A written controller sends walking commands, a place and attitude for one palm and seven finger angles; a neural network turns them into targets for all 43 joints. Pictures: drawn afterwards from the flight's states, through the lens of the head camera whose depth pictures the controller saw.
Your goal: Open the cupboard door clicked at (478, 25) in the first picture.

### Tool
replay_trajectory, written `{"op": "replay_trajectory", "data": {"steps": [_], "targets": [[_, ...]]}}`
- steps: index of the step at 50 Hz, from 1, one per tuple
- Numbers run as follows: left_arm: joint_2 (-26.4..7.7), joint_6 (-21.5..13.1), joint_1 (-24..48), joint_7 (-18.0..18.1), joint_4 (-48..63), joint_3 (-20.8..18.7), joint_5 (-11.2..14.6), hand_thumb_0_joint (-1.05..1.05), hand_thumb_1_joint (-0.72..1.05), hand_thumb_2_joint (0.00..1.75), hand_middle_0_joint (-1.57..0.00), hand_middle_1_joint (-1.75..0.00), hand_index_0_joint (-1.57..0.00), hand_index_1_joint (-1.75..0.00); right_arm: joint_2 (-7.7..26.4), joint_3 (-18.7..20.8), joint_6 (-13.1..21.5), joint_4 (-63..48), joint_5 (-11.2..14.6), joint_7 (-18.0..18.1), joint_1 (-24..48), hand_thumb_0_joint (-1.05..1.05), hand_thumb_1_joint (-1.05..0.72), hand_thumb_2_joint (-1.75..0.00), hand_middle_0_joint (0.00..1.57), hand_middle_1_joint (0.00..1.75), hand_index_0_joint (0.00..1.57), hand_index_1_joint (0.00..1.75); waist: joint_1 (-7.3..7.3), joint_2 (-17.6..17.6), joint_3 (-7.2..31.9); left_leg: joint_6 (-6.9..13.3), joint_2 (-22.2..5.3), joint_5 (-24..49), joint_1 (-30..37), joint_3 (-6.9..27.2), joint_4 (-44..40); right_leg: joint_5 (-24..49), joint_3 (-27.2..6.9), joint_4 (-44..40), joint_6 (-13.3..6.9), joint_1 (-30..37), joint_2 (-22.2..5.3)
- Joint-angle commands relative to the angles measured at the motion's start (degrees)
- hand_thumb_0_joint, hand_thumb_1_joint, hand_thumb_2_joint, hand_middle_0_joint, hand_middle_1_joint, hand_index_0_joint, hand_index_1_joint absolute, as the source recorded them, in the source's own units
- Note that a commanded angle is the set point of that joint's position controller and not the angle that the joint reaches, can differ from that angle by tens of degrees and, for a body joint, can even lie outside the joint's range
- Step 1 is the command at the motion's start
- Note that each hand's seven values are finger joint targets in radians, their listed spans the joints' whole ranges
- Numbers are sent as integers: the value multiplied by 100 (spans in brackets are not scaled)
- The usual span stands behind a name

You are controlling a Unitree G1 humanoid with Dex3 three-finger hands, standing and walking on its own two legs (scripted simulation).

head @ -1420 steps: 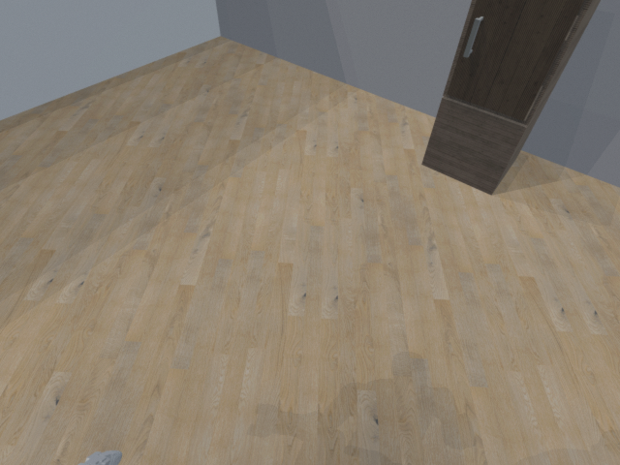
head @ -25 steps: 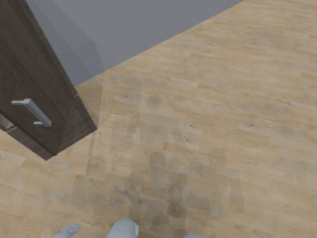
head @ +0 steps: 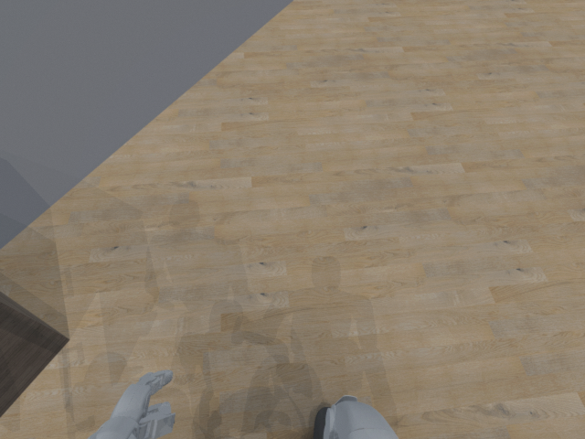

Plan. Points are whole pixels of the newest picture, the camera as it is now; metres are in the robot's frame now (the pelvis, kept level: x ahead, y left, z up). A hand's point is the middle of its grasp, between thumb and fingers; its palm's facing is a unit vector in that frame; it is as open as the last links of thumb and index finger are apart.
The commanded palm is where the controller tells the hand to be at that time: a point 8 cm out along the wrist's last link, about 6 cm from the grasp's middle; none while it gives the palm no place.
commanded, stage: walk to a spot facing it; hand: left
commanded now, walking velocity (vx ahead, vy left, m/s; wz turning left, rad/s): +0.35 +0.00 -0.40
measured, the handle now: out of the picture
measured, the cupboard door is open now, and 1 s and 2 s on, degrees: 52 52 52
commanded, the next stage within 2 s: turn to face it in 1.24 s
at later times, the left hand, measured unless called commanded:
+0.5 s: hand (196, 379) +0.22 +0.16 -0.17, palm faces -0.05 -0.98 -0.21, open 7.3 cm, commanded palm none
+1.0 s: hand (273, 203) +0.57 +0.04 -0.16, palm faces -0.22 -0.95 -0.21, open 7.4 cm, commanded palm none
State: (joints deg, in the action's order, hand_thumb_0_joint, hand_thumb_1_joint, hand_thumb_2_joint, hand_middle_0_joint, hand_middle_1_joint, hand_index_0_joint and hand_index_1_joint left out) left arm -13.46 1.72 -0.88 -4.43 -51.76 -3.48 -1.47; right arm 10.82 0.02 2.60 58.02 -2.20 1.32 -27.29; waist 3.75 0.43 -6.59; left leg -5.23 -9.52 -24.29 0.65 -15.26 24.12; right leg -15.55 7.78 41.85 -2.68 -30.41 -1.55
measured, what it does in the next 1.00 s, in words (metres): walks ahead: right foot, then left foot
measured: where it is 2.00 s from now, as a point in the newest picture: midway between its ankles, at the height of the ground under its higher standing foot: (343, 254)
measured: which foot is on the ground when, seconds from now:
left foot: down 0.00-0.04, up 0.06-0.50, down 0.52-0.86, up 0.88-1.00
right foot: up 0.00-0.02, down 0.04-0.52, up 0.54-0.84, down 0.86-1.00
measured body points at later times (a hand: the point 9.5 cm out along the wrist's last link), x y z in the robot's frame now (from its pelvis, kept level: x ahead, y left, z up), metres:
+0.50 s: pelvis +0.23 -0.04 +0.00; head +0.26 -0.03 +0.45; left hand +0.23 +0.21 -0.15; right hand +0.36 -0.28 -0.12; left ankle +0.34 +0.07 -0.72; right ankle +0.10 -0.10 -0.73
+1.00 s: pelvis +0.45 -0.13 +0.00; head +0.48 -0.14 +0.45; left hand +0.58 +0.09 -0.14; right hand +0.35 -0.36 -0.15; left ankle +0.44 +0.02 -0.66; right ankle +0.44 -0.22 -0.73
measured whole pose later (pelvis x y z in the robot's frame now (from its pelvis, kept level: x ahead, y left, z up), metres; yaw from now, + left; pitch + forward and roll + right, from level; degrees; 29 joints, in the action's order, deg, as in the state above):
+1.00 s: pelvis +0.45 -0.13 +0.00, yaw -14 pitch +0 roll +0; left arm -10.5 -3.6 -11.1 -0.5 -57.6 -3.4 -1.2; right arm 12.2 2.9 -0.2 63.6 -1.3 -0.3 -19.5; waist 1.7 0.6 -3.3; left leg -1.1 -6.6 -24.5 -23.9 -4.3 61.9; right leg -16.3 7.2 31.6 -2.1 -15.3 -1.7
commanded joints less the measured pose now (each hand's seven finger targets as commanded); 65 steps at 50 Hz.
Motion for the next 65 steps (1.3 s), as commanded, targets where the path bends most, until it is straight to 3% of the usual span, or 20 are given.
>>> {"op": "replay_trajectory", "data": {"steps": [1,2,3,8,20,23,24,26,30,34,41,42,43,44,50,57,59,61,62,65], "targets": [[-1158,-310,-2184,171,-241,-353,-36,0,90,90,-20,-30,-20,-30,910,248,118,-478,185,-42,401,0,-90,-90,20,30,20,30,-1406,-354,1616,378,-320,3247,-2667,-123,3305,-133,-1057,-1158,-742,4759,-615],[-1690,-310,-2700,252,-341,-468,64,0,90,90,-20,-30,-20,-30,603,236,120,-782,277,-13,625,0,-90,-90,20,30,20,30,-1459,-1411,2047,155,496,-1166,-3996,310,5330,455,-3985,-2142,-1428,5238,-2392],[-1794,-268,-2387,320,-279,-467,147,0,90,90,-20,-30,-20,-30,749,295,81,-876,220,-10,1084,0,-90,-90,20,30,20,30,-1359,-769,1344,239,209,-1018,-4443,1221,5794,-77,-4107,-2592,-1602,4248,-2494],[-695,-447,-874,427,80,-176,25,0,90,90,-20,-30,-20,-30,436,336,-152,-352,50,-81,668,0,-90,-90,20,30,20,30,-203,-553,631,167,-71,556,-3064,1321,4067,484,-1848,-2923,-891,1565,-1216],[-547,-639,-2135,451,-672,-132,51,0,90,90,-20,-30,-20,-30,311,355,23,-947,96,-240,2529,0,-90,-90,20,30,20,30,-674,-593,420,309,482,1072,-3362,1121,1493,2974,-1969,-2466,-854,3306,-1105],[-564,-649,-2000,482,-692,-119,97,0,90,90,-20,-30,-20,-30,467,365,86,-663,58,-153,1848,0,-90,-90,20,30,20,30,-182,-504,657,515,854,1405,-1652,810,522,4301,-1547,-1435,-570,2823,-792],[-490,-661,-1873,477,-625,-114,111,0,90,90,-20,-30,-20,-30,714,438,123,-389,23,-91,983,0,-90,-90,20,30,20,30,214,-291,1040,748,558,1831,-39,1181,325,3923,-1365,-381,-347,1788,-579],[-233,-719,-1806,408,-360,-28,138,0,90,90,-20,-30,-20,-30,1582,583,81,-65,-49,-32,-428,0,-90,-90,20,30,20,30,539,1376,1734,1973,-2060,2363,1439,4308,-456,-1524,-736,2957,-25,-403,453],[-138,-490,-1409,280,-368,-114,-15,0,90,90,-20,-30,-20,-30,733,365,133,-348,6,-14,1000,0,-90,-90,20,30,20,30,-206,951,58,1403,-1274,66,-1249,2988,-1373,-468,-1093,3260,66,-838,-372],[158,-335,-1421,177,-352,-54,-1,0,90,90,-20,-30,-20,-30,837,372,184,-244,20,-53,1100,0,-90,-90,20,30,20,30,-459,869,344,1202,-699,920,-1766,1404,-1449,-14,-526,975,179,377,-476],[-211,-396,-1609,182,-476,-161,-33,0,90,90,-20,-30,-20,-30,843,396,49,13,27,-110,850,0,-90,-90,20,30,20,30,-704,340,425,871,-305,381,-1903,978,-250,286,-17,-920,124,2263,-5],[-543,-452,-2194,217,-666,-242,-51,0,90,90,-20,-30,-20,-30,691,358,59,1,81,-130,832,0,-90,-90,20,30,20,30,-996,-207,673,679,73,693,-2505,562,1001,-355,-685,-1293,-122,3244,-424],[-1222,-504,-3024,293,-882,-403,-50,0,90,90,-20,-30,-20,-30,346,280,90,-149,154,-182,805,0,-90,-90,20,30,20,30,-1320,-1841,1164,449,705,-88,-3722,178,2872,-1224,-2872,-2201,-772,4353,-1797],[-1378,-482,-3231,341,-937,-407,56,0,90,90,-20,-30,-20,-30,478,320,105,-399,134,-182,1311,0,-90,-90,20,30,20,30,-1430,-1630,1086,477,650,-1245,-4298,829,4124,-1268,-3984,-3002,-1200,4278,-2454],[-456,-609,-1665,464,-644,-122,-4,0,90,90,-20,-30,-20,-30,135,325,-34,-59,86,-225,1105,0,-90,-90,20,30,20,30,-377,-727,534,330,55,406,-3141,1185,2997,804,-1386,-2965,-789,2115,-1592],[-535,-658,-1794,436,-925,-135,57,0,90,90,-20,-30,-20,-30,170,340,49,-236,92,-309,1473,0,-90,-90,20,30,20,30,-337,-565,264,427,461,1464,-2373,704,975,1177,-744,-2642,-499,2408,-1305],[-460,-624,-1704,445,-916,-120,72,0,90,90,-20,-30,-20,-30,400,399,94,-27,64,-251,838,0,-90,-90,20,30,20,30,43,-189,367,549,613,1637,-1106,671,546,1644,-410,-1689,-316,1867,-1054],[-1,-584,-1916,408,-689,-43,108,0,90,90,-20,-30,-20,-30,1392,651,125,313,-58,-110,-638,0,-90,-90,20,30,20,30,474,1708,1287,1484,-1265,1419,908,3462,-232,-609,203,1508,178,-1,61],[-69,-621,-1480,421,-443,-10,69,0,90,90,-20,-30,-20,-30,1435,635,51,336,-32,-70,-805,0,-90,-90,20,30,20,30,531,1418,1200,1879,-1796,962,550,4299,-837,-1842,-346,2693,110,-399,172],[-67,-546,-1102,353,-463,-44,-1,0,90,90,-20,-30,-20,-30,771,465,99,-28,16,-37,538,0,-90,-90,20,30,20,30,-46,971,311,1508,-1369,57,-1163,3335,-1284,-672,-874,3152,168,-758,-560]]}}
